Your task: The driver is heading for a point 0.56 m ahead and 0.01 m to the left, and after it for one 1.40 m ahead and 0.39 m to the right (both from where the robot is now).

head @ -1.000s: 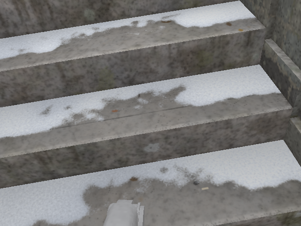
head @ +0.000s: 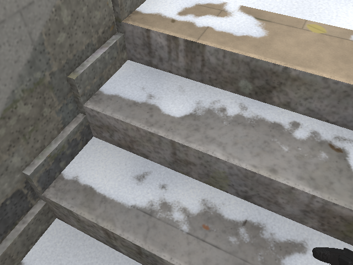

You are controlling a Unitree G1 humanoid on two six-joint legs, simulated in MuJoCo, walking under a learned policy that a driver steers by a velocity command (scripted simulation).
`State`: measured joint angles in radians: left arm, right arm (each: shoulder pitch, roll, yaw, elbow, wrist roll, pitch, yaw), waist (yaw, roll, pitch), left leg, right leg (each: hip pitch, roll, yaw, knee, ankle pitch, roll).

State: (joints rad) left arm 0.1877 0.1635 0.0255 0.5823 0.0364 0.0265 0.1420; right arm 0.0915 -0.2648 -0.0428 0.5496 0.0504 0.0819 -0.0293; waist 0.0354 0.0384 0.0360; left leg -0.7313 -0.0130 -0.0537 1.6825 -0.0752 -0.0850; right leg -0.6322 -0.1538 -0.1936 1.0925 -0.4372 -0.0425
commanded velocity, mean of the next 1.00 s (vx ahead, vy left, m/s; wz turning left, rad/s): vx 0.12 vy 0.00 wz -0.04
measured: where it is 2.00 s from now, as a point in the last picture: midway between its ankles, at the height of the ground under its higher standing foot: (232, 176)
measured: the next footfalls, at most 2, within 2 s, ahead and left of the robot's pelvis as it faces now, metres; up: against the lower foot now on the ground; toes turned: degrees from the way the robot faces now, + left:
left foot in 0.24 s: +0.01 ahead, +0.17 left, -0.17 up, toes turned +12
right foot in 0.94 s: +0.11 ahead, -0.16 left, +0.00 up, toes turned -9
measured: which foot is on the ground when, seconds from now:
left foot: up 0.00-0.22, down 0.24-0.96, up 0.98-1.00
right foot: down 0.00-0.24, up 0.26-0.92, down 0.94-1.00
